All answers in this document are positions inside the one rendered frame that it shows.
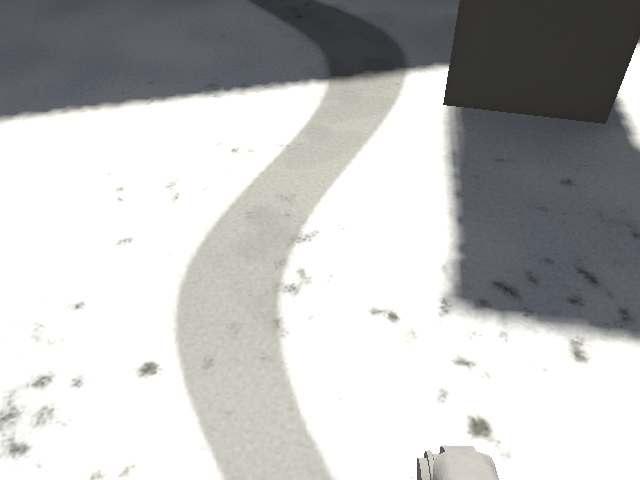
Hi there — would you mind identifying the robot right thigh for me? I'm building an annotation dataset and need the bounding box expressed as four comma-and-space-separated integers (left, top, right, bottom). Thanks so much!
417, 446, 499, 480

